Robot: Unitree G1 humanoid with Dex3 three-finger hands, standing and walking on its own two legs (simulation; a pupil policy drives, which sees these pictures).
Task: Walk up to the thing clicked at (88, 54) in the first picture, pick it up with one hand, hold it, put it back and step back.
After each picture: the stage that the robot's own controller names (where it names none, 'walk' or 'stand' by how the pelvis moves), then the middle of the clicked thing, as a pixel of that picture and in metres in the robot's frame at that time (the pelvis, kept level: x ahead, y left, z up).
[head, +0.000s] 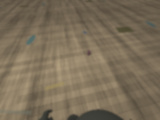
stand; (88, 52) +1.39 +0.02 -0.72
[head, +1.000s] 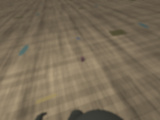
walk; (82, 59) +1.26 +0.24 -0.70
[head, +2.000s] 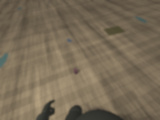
walk; (75, 71) +0.80 +0.27 -0.72
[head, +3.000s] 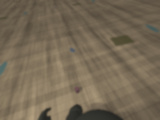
walk; (77, 90) +0.50 +0.23 -0.72
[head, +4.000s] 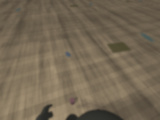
stand; (72, 101) +0.35 +0.19 -0.71
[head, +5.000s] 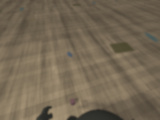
stand; (72, 102) +0.33 +0.19 -0.72
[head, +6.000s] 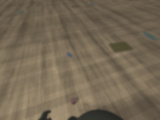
stand; (73, 101) +0.36 +0.20 -0.73
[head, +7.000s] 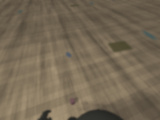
stand; (72, 101) +0.34 +0.21 -0.73
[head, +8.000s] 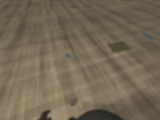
stand; (72, 102) +0.34 +0.22 -0.73
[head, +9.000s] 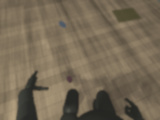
go down; (69, 79) +0.38 +0.20 -0.55
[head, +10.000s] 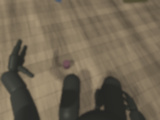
go down; (66, 64) +0.44 +0.20 -0.32
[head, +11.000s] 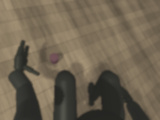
close in; (54, 59) +0.43 +0.22 -0.27
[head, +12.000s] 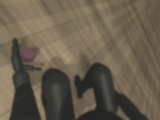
close; (28, 55) +0.43 +0.25 -0.23
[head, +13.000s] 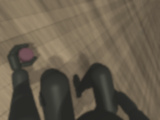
lift; (26, 56) +0.42 +0.25 -0.23
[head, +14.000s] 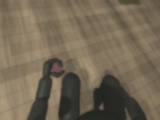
lift; (57, 68) +0.33 +0.24 -0.09
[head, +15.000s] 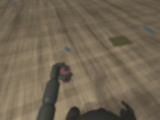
hold; (65, 74) +0.33 +0.17 +0.05
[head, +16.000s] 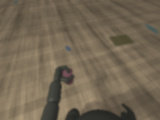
hold; (68, 76) +0.32 +0.16 +0.00
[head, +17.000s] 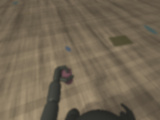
hold; (67, 76) +0.33 +0.17 +0.00
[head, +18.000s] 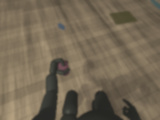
crouch; (64, 68) +0.38 +0.18 -0.07
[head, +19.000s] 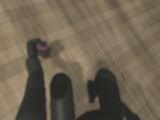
lower; (44, 50) +0.48 +0.24 -0.14
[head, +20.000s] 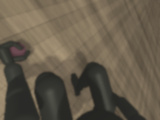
lower; (19, 53) +0.44 +0.26 -0.24
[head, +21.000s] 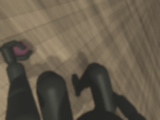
lower; (21, 52) +0.44 +0.26 -0.24
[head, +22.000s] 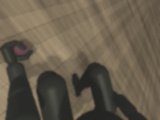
lower; (21, 52) +0.44 +0.26 -0.24
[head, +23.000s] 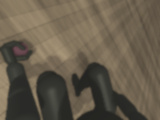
lower; (21, 52) +0.44 +0.26 -0.24
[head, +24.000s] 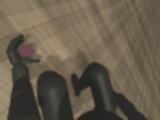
open; (25, 54) +0.43 +0.24 -0.24
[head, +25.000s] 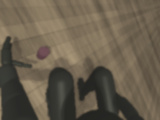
stand; (42, 53) +0.43 +0.23 -0.25
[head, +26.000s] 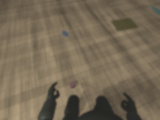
stand; (72, 85) +0.38 +0.17 -0.58
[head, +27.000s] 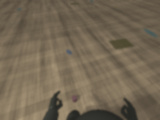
stand; (74, 99) +0.37 +0.17 -0.66
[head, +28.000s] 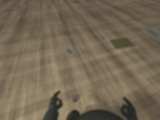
stand; (74, 98) +0.36 +0.17 -0.67
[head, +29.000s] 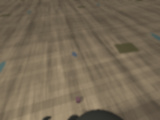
stand; (78, 100) +0.38 +0.15 -0.72
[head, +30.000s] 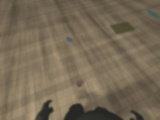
walk; (78, 83) +0.45 +0.14 -0.70
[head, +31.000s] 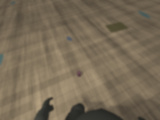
walk; (78, 73) +0.68 +0.20 -0.70
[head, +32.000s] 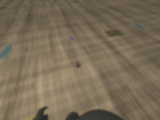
stand; (77, 65) +0.99 +0.22 -0.71
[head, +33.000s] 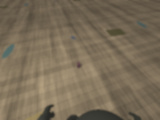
stand; (78, 65) +0.97 +0.20 -0.72
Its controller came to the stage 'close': yes
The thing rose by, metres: 0.71
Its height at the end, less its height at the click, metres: +0.00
